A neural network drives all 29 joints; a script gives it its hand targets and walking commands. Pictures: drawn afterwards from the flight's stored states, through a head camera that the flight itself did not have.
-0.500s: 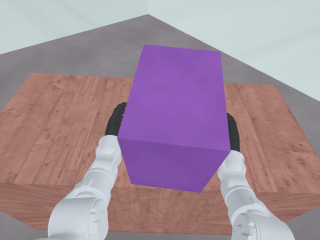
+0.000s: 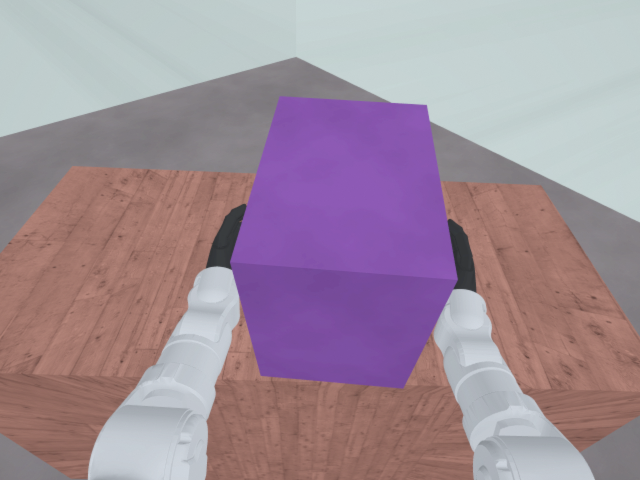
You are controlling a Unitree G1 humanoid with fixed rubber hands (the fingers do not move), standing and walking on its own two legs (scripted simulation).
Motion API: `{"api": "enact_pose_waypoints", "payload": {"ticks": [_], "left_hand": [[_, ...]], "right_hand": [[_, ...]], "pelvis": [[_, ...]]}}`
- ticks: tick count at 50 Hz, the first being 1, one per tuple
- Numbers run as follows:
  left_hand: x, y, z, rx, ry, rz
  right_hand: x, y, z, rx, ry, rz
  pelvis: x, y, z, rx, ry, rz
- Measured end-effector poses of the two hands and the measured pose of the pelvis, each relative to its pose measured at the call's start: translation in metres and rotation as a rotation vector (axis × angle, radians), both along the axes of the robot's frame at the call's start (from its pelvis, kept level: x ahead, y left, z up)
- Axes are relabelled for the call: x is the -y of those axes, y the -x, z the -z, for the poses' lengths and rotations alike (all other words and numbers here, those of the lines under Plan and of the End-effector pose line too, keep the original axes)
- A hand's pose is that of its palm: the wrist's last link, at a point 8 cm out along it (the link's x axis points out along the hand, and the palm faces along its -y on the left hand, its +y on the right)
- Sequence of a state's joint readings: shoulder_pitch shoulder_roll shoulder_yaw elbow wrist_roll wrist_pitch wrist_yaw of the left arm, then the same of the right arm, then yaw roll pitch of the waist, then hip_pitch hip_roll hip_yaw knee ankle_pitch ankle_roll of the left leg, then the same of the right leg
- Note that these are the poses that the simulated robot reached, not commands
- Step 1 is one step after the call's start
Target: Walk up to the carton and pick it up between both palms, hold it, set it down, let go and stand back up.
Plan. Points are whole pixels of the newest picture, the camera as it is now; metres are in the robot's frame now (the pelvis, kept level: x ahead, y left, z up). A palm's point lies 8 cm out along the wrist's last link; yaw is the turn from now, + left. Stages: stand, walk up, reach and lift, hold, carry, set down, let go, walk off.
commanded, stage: reach and lift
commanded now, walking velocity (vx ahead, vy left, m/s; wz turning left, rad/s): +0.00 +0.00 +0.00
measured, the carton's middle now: (341, 243) +0.46 -0.04 +0.06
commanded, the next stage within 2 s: none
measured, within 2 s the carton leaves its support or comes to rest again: neither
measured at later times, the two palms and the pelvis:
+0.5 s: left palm (187, 229) +0.38 +0.15 +0.17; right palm (454, 246) +0.36 -0.16 +0.16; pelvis +0.00 +0.01 +0.00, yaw +0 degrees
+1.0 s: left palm (186, 213) +0.37 +0.15 +0.20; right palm (468, 227) +0.36 -0.16 +0.19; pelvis -0.02 +0.01 +0.00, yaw -1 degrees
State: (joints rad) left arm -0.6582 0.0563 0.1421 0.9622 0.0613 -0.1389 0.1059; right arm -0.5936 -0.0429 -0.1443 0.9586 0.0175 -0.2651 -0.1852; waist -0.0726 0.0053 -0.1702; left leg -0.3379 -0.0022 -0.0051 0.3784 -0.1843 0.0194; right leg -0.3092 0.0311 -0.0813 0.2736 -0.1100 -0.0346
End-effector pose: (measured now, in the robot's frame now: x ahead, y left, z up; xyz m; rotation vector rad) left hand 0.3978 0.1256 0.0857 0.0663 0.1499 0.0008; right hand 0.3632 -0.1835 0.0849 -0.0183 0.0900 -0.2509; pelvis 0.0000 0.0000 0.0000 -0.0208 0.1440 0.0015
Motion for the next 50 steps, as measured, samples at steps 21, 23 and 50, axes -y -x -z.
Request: {"api": "enact_pose_waypoints", "payload": {"ticks": [21, 23, 50], "left_hand": [[-0.020, 0.013, -0.083, 0.009, 0.008, -0.038], [-0.025, 0.018, -0.082, 0.004, 0.009, -0.045], [-0.022, 0.030, -0.112, -0.046, -0.020, -0.077]], "right_hand": [[-0.019, 0.001, -0.073, 0.000, -0.010, -0.035], [-0.023, 0.004, -0.073, -0.005, -0.010, -0.042], [-0.020, 0.006, -0.103, -0.043, -0.054, -0.068]], "pelvis": [[-0.009, -0.001, -0.002, 0.250, 0.000, 0.003], [-0.010, 0.000, -0.002, 0.262, 0.001, 0.001], [-0.012, 0.019, -0.001, 0.228, 0.002, 0.009]]}}
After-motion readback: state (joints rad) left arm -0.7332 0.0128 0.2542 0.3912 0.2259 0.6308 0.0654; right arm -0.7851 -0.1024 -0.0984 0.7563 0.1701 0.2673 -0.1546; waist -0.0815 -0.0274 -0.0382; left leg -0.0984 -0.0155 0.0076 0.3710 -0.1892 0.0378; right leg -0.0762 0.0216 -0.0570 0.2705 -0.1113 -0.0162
